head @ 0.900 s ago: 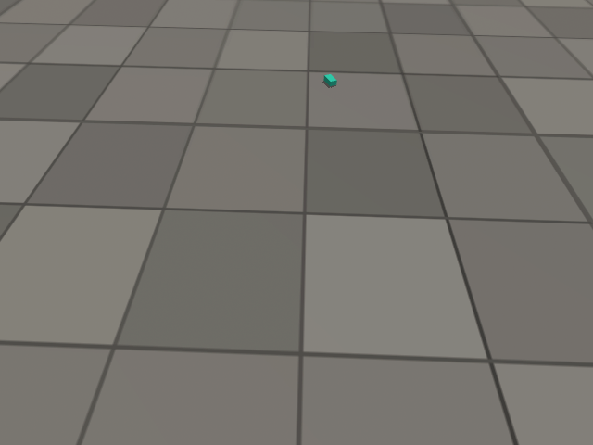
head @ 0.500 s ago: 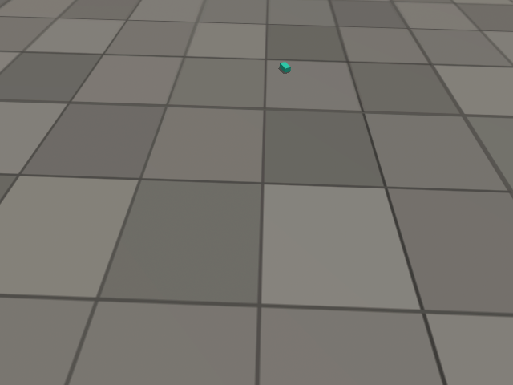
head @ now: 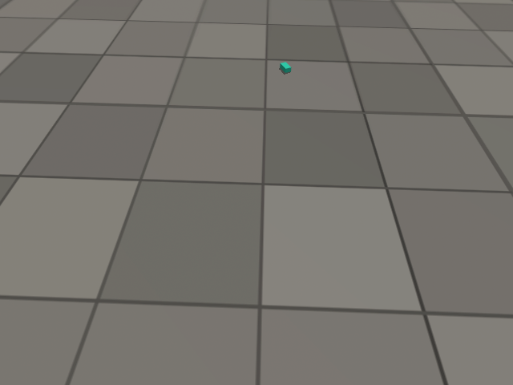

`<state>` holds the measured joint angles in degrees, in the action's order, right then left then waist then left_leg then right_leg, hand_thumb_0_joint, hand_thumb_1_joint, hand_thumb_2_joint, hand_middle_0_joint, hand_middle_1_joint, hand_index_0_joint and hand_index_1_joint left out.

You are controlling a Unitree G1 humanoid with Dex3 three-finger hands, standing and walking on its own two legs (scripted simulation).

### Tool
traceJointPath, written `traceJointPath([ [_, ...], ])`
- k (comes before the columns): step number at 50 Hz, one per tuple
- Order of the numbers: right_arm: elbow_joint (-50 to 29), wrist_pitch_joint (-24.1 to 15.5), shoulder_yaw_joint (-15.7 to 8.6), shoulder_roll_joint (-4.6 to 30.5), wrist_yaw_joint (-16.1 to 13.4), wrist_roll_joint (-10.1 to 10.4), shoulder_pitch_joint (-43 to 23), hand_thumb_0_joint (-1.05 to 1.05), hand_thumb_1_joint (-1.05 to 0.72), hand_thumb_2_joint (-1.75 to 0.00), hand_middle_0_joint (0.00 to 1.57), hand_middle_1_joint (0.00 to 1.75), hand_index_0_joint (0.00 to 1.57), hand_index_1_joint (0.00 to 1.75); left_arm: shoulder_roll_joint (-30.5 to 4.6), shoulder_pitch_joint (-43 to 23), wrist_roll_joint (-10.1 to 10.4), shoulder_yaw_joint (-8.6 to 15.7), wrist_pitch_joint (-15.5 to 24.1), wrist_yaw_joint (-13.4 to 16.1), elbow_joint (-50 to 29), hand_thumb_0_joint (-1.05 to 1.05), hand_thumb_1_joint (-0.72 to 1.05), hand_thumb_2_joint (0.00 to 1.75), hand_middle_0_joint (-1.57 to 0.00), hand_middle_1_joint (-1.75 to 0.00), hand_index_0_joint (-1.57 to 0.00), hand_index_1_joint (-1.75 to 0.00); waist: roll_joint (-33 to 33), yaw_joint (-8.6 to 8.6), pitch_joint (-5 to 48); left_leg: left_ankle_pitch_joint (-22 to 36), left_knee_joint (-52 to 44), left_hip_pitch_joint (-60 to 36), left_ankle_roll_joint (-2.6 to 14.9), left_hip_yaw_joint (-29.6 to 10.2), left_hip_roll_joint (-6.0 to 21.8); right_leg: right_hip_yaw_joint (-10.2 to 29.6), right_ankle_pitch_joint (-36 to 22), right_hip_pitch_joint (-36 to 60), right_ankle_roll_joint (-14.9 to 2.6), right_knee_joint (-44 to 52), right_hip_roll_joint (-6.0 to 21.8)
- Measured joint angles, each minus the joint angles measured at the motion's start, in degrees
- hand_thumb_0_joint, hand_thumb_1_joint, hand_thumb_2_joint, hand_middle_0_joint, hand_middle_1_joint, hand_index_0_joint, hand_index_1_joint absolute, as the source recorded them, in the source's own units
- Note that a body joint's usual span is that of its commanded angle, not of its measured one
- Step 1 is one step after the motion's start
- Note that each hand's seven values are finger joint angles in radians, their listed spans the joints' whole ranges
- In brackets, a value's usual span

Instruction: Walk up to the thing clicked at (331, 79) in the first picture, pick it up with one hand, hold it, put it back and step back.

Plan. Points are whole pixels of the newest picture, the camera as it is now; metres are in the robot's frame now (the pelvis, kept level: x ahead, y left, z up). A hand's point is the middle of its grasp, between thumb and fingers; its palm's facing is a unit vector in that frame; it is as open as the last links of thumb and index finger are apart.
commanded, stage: stand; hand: left
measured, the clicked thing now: (285, 67) +2.33 -0.24 -0.77
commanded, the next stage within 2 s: walk up in 0.22 s
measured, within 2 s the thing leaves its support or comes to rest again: neither
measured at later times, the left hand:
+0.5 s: hand (114, 354) +0.20 +0.25 -0.12, palm faces -0.24 -0.86 -0.44, open 7.4 cm
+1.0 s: hand (177, 227) +0.50 +0.20 -0.18, palm faces -0.47 -0.78 -0.41, open 7.4 cm
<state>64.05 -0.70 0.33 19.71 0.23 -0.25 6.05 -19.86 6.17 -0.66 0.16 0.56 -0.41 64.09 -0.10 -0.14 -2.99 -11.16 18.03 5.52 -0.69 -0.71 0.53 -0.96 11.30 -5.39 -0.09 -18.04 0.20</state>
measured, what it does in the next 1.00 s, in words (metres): walks ahead, turning right: right foot, then left foot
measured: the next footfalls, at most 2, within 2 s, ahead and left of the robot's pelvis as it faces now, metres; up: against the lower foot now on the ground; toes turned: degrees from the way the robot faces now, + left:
right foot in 0.54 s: +0.14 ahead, -0.22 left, +0.00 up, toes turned -26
left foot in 0.98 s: +0.55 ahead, +0.00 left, +0.00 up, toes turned -23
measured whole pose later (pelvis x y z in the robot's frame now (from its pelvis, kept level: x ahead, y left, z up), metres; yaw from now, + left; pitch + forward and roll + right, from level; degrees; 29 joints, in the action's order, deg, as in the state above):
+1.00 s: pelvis +0.34 -0.05 -0.04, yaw -27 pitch +1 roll -3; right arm 47.5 -0.7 -6.7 27.1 9.4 -2.0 6.3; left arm -26.7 18.5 -0.9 2.5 5.0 -1.0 56.6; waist 0.8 0.2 -0.7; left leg -8.9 37.9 30.3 -1.5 0.8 6.6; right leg 3.0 27.6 -1.9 2.8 -30.6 7.0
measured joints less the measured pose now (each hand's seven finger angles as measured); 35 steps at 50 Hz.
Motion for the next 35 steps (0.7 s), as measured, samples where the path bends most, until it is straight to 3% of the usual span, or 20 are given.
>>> traceJointPath([
  [11, 0.1, 0.0, 0.0, 0.1, 0.0, 0.0, 0.2, 0.01, -0.90, -0.90, 0.20, 0.30, 0.21, 0.30, 0.0, 0.0, 0.0, 0.0, -0.1, 0.0, 0.0, 0.01, 0.90, 0.89, -0.20, -0.30, -0.20, -0.30, 0.1, 0.00, 0.1, 0.1, -0.4, -0.4, 0.01, 0.1, 0.0, 0.1, -0.1, 0.2, 0.02, 0.2, 0.0],
  [13, -2.0, -0.1, -1.5, 0.4, 1.8, -1.0, 0.5, 0.01, -0.90, -0.90, 0.20, 0.30, 0.21, 0.30, -0.4, 2.1, -0.4, 1.1, 0.1, -1.6, -2.2, 0.01, 0.90, 0.89, -0.20, -0.30, -0.20, -0.30, -0.3, -0.82, 0.7, -6.4, 3.9, 1.6, 1.16, 2.3, 0.0, 2.4, 2.6, -2.7, -0.79, -3.9, -0.2],
  [15, -4.9, -1.1, -2.8, 1.3, 3.3, -1.6, 0.5, 0.01, -0.90, -0.90, 0.20, 0.30, 0.21, 0.30, -1.1, 4.6, -0.8, 1.9, 0.0, -2.9, -3.4, 0.01, 0.90, 0.89, -0.21, -0.30, -0.20, -0.30, -0.5, -0.84, 1.6, -11.4, 6.9, 2.7, 2.42, 4.9, -0.2, 4.7, 6.1, -6.1, -0.54, -9.3, 0.0],
  [18, -9.1, -2.8, -4.5, 3.1, 4.0, -1.4, 1.0, 0.01, -0.90, -0.90, 0.21, 0.30, 0.21, 0.30, -1.8, 5.7, -1.1, 2.4, -1.3, -3.8, -2.9, 0.01, 0.90, 0.89, -0.21, -0.30, -0.20, -0.30, 1.5, 0.63, 2.5, -5.4, 5.5, 2.5, 2.20, 8.4, 1.4, 1.2, 11.5, -14.8, -1.19, -24.1, 1.2],
  [20, -10.1, -3.0, -5.2, 4.0, 3.9, -1.6, 1.8, 0.00, -0.90, -0.90, 0.21, 0.30, 0.21, 0.30, -2.9, 5.6, -0.8, 2.6, -1.1, -4.4, -3.4, 0.01, 0.90, 0.89, -0.21, -0.30, -0.20, -0.30, 2.4, 1.14, 2.4, -5.7, 4.4, 0.6, 1.35, 10.0, 2.5, -0.5, 12.8, -18.7, -1.26, -29.0, 2.9],
  [25, -9.6, -1.8, -5.9, 6.8, 5.0, -2.2, 4.5, 0.01, -0.90, -0.90, 0.20, 0.30, 0.21, 0.30, -6.8, 5.8, 0.1, 4.1, 0.6, -6.2, -6.4, 0.01, 0.90, 0.89, -0.20, -0.30, -0.20, -0.30, 3.3, 0.57, 3.2, -11.3, 6.2, -4.8, -0.20, 13.9, 4.8, -2.8, 7.5, -20.2, -0.22, -23.4, 7.6],
  [27, -9.9, -1.2, -6.1, 7.6, 5.5, -2.2, 5.0, 0.01, -0.90, -0.90, 0.20, 0.30, 0.21, 0.30, -8.6, 6.7, 0.1, 4.8, 1.7, -5.9, -7.2, 0.01, 0.90, 0.89, -0.20, -0.30, -0.20, -0.30, 3.3, 0.29, 3.9, -16.7, 12.0, -5.4, 0.32, 15.3, 6.4, -4.8, 2.9, -18.4, -0.06, -20.3, 8.2],
  [29, -10.0, -0.6, -6.5, 8.8, 5.4, -2.2, 5.3, 0.01, -0.90, -0.90, 0.20, 0.30, 0.21, 0.30, -8.7, 6.7, -0.2, 5.5, 2.7, -4.7, -7.6, 0.01, 0.90, 0.89, -0.20, -0.30, -0.20, -0.30, 6.2, 0.22, 4.1, -21.7, 23.5, -2.3, 1.75, 10.9, 9.2, -6.5, 5.5, -18.4, 0.43, -25.0, 5.7],
  [32, -9.7, 0.6, -6.3, 8.9, 6.3, -1.7, 4.2, 0.01, -0.90, -0.90, 0.20, 0.30, 0.20, 0.30, -7.1, 7.6, 0.3, 4.9, 3.6, -2.9, -9.5, 0.01, 0.91, 0.89, -0.20, -0.30, -0.20, -0.30, 7.5, -1.54, 3.8, -21.2, 43.6, 8.5, 0.51, 3.0, 5.0, -6.5, 9.2, -16.6, -0.49, -26.2, 3.4],
  [35, -10.6, 0.3, -4.9, 8.2, 7.6, -1.0, 1.6, 0.01, -0.91, -0.90, 0.20, 0.30, 0.20, 0.30, -4.7, 9.5, 0.7, 2.8, 3.3, -1.7, -9.3, 0.01, 0.90, 0.89, -0.20, -0.30, -0.20, -0.30, 7.9, -2.44, 2.4, -15.2, 47.7, 18.1, 0.05, 1.6, 3.7, -5.3, 7.4, -10.3, -0.77, -18.6, 1.5],
])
